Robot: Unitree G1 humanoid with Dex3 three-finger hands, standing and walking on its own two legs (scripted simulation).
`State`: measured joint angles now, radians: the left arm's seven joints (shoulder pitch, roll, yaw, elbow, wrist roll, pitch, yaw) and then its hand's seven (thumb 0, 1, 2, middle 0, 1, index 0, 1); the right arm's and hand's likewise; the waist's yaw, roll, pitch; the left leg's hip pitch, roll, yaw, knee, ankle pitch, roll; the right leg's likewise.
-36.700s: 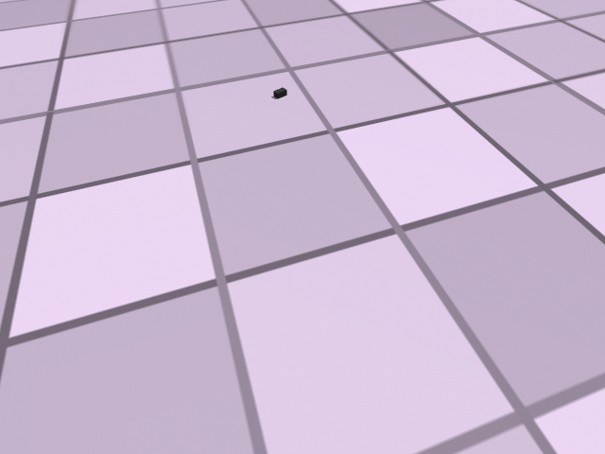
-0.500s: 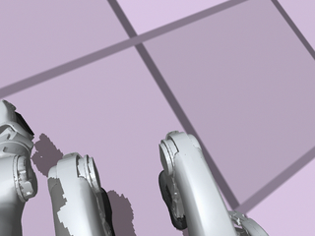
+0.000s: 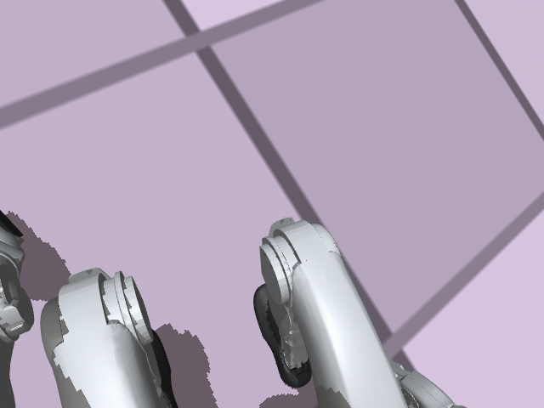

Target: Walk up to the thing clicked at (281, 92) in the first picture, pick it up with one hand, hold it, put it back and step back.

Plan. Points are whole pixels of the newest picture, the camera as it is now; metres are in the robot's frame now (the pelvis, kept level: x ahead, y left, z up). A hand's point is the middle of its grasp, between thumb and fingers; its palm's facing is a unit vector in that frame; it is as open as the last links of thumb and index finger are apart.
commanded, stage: rest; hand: left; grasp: from above
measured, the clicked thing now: out of the picture +0.42 +0.34 -0.24
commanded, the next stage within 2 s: open in 1.04 s
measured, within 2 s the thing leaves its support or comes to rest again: rests again in 0.66 s
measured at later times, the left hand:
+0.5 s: hand out of the picture +0.41 +0.33 -0.24, palm faces -0.28 -0.35 -0.89, open 9.8 cm
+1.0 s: hand out of the picture +0.41 +0.33 -0.25, palm faces -0.28 -0.35 -0.89, open 9.8 cm
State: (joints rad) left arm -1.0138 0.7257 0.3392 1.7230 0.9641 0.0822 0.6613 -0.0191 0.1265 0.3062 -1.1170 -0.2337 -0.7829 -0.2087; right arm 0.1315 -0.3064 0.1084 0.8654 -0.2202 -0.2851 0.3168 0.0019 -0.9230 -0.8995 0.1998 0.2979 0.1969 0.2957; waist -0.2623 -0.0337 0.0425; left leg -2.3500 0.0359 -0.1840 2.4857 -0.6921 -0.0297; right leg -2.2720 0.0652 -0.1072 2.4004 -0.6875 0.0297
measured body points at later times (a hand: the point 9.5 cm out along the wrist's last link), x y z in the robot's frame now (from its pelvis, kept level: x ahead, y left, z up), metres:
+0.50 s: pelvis +0.00 +0.01 +0.00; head +0.26 +0.10 +0.34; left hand +0.42 +0.35 -0.19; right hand +0.02 -0.25 -0.08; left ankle +0.07 +0.14 -0.27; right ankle +0.10 -0.11 -0.27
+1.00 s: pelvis -0.01 +0.01 -0.01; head +0.26 +0.11 +0.33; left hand +0.43 +0.34 -0.20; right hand +0.01 -0.23 -0.07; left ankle +0.07 +0.14 -0.27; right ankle +0.10 -0.11 -0.27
